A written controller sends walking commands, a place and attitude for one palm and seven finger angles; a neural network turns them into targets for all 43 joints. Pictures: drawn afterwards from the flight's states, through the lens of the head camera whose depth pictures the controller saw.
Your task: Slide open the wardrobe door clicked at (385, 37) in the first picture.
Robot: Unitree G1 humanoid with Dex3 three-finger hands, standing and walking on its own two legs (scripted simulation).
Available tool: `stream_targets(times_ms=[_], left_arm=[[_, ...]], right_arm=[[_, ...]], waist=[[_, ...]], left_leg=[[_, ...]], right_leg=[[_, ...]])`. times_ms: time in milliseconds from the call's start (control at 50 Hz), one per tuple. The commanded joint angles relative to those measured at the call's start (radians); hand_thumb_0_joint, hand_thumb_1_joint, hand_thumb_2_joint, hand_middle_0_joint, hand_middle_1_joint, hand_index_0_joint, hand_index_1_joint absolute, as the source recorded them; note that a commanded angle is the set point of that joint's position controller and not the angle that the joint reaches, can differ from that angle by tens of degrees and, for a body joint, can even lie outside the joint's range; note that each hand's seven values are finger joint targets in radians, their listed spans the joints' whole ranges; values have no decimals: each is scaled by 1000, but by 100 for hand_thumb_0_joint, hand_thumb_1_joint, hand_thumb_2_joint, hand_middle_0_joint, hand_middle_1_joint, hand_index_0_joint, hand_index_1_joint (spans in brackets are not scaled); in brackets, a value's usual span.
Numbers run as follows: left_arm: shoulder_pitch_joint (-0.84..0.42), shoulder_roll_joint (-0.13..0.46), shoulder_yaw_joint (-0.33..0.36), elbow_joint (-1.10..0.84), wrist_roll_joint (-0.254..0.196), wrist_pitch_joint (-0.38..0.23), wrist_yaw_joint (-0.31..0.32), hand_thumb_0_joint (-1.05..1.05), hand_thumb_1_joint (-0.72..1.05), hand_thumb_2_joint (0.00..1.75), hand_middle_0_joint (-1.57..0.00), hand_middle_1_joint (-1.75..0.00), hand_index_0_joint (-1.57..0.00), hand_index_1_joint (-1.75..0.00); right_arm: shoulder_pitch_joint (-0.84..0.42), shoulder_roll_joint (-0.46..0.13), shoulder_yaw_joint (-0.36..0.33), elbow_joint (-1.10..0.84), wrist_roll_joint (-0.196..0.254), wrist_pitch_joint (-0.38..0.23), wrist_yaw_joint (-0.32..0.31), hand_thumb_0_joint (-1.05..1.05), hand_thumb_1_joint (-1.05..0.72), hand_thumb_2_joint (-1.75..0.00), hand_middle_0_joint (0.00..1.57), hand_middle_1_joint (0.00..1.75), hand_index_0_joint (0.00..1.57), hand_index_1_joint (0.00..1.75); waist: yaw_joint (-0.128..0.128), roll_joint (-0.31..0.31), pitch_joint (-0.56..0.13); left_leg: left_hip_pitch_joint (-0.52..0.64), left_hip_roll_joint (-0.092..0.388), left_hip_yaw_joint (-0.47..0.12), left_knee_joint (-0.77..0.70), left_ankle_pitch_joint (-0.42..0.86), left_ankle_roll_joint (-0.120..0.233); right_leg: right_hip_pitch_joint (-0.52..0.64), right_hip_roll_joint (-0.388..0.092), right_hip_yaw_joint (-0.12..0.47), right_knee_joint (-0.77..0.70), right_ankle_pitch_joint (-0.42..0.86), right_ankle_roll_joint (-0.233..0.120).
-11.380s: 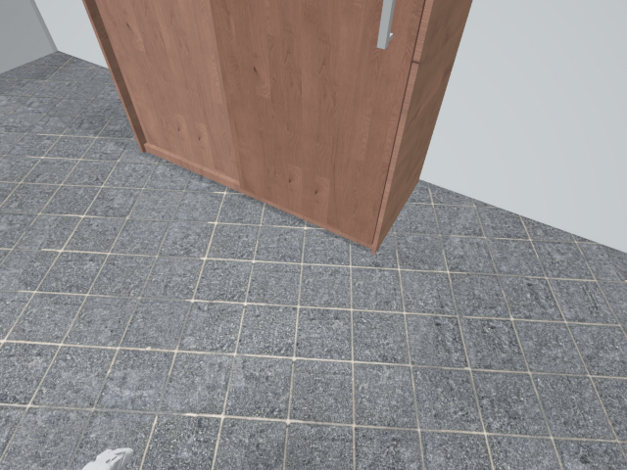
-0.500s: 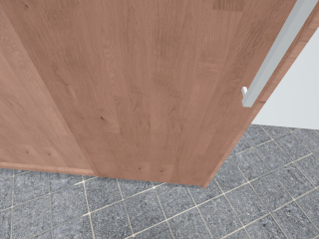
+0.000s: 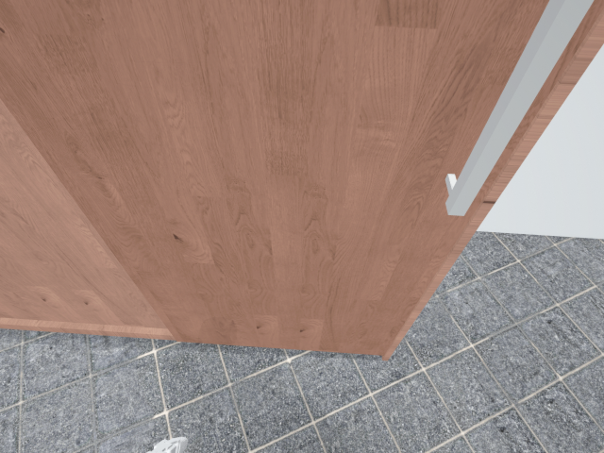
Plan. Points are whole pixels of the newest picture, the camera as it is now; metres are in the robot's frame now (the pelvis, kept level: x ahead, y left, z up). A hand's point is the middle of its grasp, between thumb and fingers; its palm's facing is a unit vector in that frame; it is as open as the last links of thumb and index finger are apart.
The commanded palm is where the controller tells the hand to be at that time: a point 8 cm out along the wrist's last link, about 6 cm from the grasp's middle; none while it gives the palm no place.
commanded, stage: come to a stop and stand still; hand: right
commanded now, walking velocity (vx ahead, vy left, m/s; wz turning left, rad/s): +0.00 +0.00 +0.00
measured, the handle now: (502, 100) +0.44 -0.19 +0.24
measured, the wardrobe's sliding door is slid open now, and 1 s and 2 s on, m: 0.00 0.00 0.00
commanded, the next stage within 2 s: look again from close up in 1.46 s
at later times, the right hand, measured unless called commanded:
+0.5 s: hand out of the picture +0.03 -0.17 -0.16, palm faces -0.02 +0.98 -0.22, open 7.4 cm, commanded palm none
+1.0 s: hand out of the picture +0.01 -0.17 -0.17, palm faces -0.01 +0.99 -0.17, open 7.4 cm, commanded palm none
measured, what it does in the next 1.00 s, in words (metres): steps on the spot: left foot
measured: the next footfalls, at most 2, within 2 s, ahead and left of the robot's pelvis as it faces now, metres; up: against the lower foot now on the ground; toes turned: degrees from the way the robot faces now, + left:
left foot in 0.02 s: +0.01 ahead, +0.10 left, +0.00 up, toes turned +3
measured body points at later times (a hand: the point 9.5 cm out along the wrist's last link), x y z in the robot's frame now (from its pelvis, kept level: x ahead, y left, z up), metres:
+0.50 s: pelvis -0.02 +0.01 +0.01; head -0.02 +0.01 +0.46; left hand -0.02 +0.24 -0.15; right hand +0.03 -0.22 -0.14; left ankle -0.03 +0.09 -0.73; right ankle +0.00 -0.10 -0.73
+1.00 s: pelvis +0.01 -0.01 +0.01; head +0.02 -0.01 +0.46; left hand +0.02 +0.22 -0.15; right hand +0.01 -0.22 -0.15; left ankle -0.03 +0.09 -0.73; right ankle +0.00 -0.10 -0.73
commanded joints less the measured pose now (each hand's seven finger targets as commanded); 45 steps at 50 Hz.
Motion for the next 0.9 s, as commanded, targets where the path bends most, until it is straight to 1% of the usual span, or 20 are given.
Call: stream_targets(times_ms=[0, 20, 40, 60, 80, 100, 140, 180, 200, 220, 240, 260, 280, 300, 340, 380, 460, 560, 740, 880], left_arm=[[91, 83, 36, -44, -20, -2, -2, 0, 90, 90, -20, -30, -20, -30], [52, 148, 40, -95, -25, -15, -3, 0, 90, 90, -20, -30, -20, -30], [71, 94, 33, -106, -18, -4, -19, 0, 90, 90, -20, -30, -20, -30], [41, 100, 31, -126, -15, 0, -25, 0, 90, 90, -20, -30, -20, -30], [32, 86, 28, -137, -16, -2, -27, 0, 90, 90, -20, -30, -20, -30], [41, 72, 21, -139, -16, -2, -30, 0, 90, 90, -20, -30, -20, -30], [81, 69, 13, -130, -20, -1, -26, 0, 90, 90, -20, -30, -20, -30], [139, 84, 9, -96, -20, -2, -23, 0, 90, 90, -20, -30, -20, -30], [161, 94, 8, -81, -17, -8, -24, 0, 90, 90, -20, -30, -20, -30], [160, 118, 3, -75, -12, -13, -22, 0, 90, 90, -20, -30, -20, -30], [150, 124, -1, -72, -8, -14, -20, 0, 90, 90, -20, -30, -20, -30], [139, 129, -5, -65, -6, -15, -20, 0, 90, 90, -20, -30, -20, -30], [131, 131, -10, -63, -5, -14, -20, 0, 90, 90, -20, -30, -20, -30], [137, 126, -13, -58, -6, -18, -19, 0, 90, 90, -20, -30, -20, -30], [158, 138, -19, -49, -5, -18, -18, 0, 90, 90, -20, -30, -20, -30], [180, 139, -22, -33, -3, -19, -19, 0, 90, 90, -20, -30, -20, -30], [201, 138, -30, -2, -4, -23, -18, 0, 90, 90, -20, -30, -20, -30], [219, 133, -37, 42, -9, -32, -13, 0, 90, 90, -20, -30, -20, -30], [222, 127, -39, 100, -18, -43, -2, 0, 90, 90, -20, -30, -20, -30], [200, 119, -34, 117, -20, -44, 3, 0, 90, 90, -20, -30, -20, -30]], right_arm=[[145, -129, -14, -21, -13, -38, -12, 0, -90, -90, 20, 30, 20, 30], [126, -127, 1, -58, -15, -33, -46, 0, -90, -90, 20, 30, 20, 30], [82, -171, -14, -100, -9, -49, -47, 0, -90, -90, 20, 30, 20, 30], [94, -164, -19, -122, -6, -57, -46, 0, -90, -90, 20, 30, 20, 30], [92, -155, -16, -128, -10, -65, -48, 0, -90, -90, 20, 30, 20, 30], [82, -152, -14, -133, -12, -73, -47, 0, -90, -90, 20, 30, 20, 30], [69, -149, -2, -142, -10, -69, -44, 0, -90, -90, 20, 30, 20, 30], [45, -146, 11, -145, 0, -63, -40, 0, -90, -90, 20, 30, 20, 30], [36, -134, 14, -146, 3, -62, -37, 0, -90, -90, 20, 30, 20, 30], [40, -125, 18, -144, 9, -58, -34, 0, -90, -90, 20, 30, 20, 30], [43, -124, 20, -140, 10, -53, -32, 0, -90, -90, 20, 30, 20, 30], [41, -128, 21, -128, 9, -45, -30, 0, -90, -90, 20, 30, 20, 30], [51, -132, 22, -119, 9, -42, -27, 0, -90, -90, 20, 30, 20, 30], [65, -133, 24, -111, 7, -47, -25, 0, -90, -90, 20, 30, 20, 30], [66, -141, 26, -96, 11, -50, -20, 0, -90, -90, 20, 30, 20, 30], [59, -145, 27, -90, 12, -50, -16, 0, -90, -90, 20, 30, 20, 30], [60, -143, 32, -70, 14, -52, -13, 0, -90, -90, 20, 30, 20, 30], [72, -130, 40, -25, 16, -56, -11, 0, -90, -90, 20, 30, 20, 30], [109, -110, 50, 46, 16, -63, -16, 0, -90, -90, 20, 30, 20, 30], [120, -97, 52, 71, 13, -61, -20, 0, -90, -90, 20, 30, 20, 30]], waist=[[19, 149, -127], [19, 109, -152], [29, 155, -201], [6, 153, -179], [18, 138, -137], [23, 102, -128], [40, 169, -100], [63, 154, -55], [64, 80, -31], [50, -12, -6], [40, -38, 21], [33, -113, 40], [24, -112, 60], [16, -79, 51], [23, -5, 11], [29, 18, 0], [28, 0, -4], [26, -15, -9], [24, -6, -53], [24, -13, -30]], left_leg=[[107, 193, -217, -286, 529, 58], [118, 204, -315, -272, 940, 62], [177, 203, -243, -230, 762, 105], [168, 215, -274, -240, 722, 152], [153, 225, -271, -244, 754, 183], [142, 225, -240, -232, 794, 186], [88, 177, -184, -233, 708, 166], [-17, 145, -170, -259, 452, 125], [-51, 123, -155, -257, 344, 102], [-83, 92, -151, -268, 239, 78], [-69, 66, -141, -287, 151, 64], [-38, 52, -129, -290, 75, 60], [-19, 41, -135, -299, 39, 61], [14, 49, -138, -317, 56, 62], [25, 70, -166, -350, 16, 70], [8, 81, -176, -372, -34, 75], [21, 79, -175, -375, -13, 76], [52, 76, -158, -355, 76, 75], [109, 80, -137, -313, 318, 65], [95, 81, -127, -306, 353, 57]], right_leg=[[1, -28, 29, 53, 2, -25], [37, 4, -6, 134, -112, 15], [-46, 17, 26, 220, -166, -19], [-93, 22, 38, 291, -194, -28], [-115, 20, 53, 315, -210, -33], [-84, 16, 46, 274, -215, -32], [-1, 37, 33, 160, -176, -29], [113, 31, 39, 19, -91, -31], [150, 6, 57, -44, -40, -37], [147, -37, 104, -68, 20, -54], [93, -59, 134, -94, -2, -66], [38, -61, 160, -131, -64, -70], [-1, -57, 168, -158, -120, -70], [-9, -55, 161, -164, -117, -69], [23, -37, 132, -147, -124, -55], [49, -28, 114, -145, -125, -49], [53, -30, 116, -156, -108, -47], [64, -41, 123, -170, -59, -47], [127, -56, 112, -150, 92, -51], [153, -63, 111, -152, 130, -56]])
